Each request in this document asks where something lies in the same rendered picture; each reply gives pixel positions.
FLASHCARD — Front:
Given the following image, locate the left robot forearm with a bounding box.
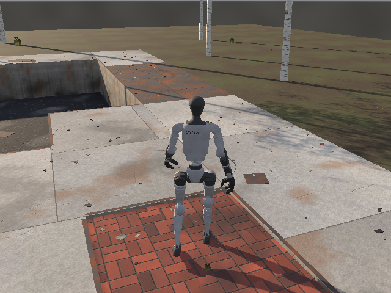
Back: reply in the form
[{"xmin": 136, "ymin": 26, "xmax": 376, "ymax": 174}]
[{"xmin": 164, "ymin": 145, "xmax": 173, "ymax": 162}]

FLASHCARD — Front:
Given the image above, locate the robot right hand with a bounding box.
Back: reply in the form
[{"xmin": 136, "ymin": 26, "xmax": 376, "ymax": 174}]
[{"xmin": 221, "ymin": 177, "xmax": 235, "ymax": 194}]

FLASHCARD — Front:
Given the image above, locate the right robot upper arm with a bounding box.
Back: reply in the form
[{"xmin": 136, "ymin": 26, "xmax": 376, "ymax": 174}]
[{"xmin": 209, "ymin": 123, "xmax": 225, "ymax": 158}]

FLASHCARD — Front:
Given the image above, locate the robot left hand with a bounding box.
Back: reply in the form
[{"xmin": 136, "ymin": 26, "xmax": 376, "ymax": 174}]
[{"xmin": 164, "ymin": 159, "xmax": 178, "ymax": 169}]

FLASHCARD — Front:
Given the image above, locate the robot right foot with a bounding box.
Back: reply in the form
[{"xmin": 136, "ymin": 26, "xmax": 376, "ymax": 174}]
[{"xmin": 202, "ymin": 230, "xmax": 211, "ymax": 244}]

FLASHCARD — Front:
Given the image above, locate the left robot upper arm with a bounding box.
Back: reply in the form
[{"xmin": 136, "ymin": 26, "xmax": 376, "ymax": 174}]
[{"xmin": 167, "ymin": 122, "xmax": 184, "ymax": 154}]

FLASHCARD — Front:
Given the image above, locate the robot right thigh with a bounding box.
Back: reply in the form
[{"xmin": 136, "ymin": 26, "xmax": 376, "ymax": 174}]
[{"xmin": 203, "ymin": 170, "xmax": 216, "ymax": 208}]

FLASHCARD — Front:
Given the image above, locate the right robot forearm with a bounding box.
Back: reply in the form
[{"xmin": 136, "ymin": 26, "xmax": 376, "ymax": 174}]
[{"xmin": 220, "ymin": 148, "xmax": 233, "ymax": 178}]

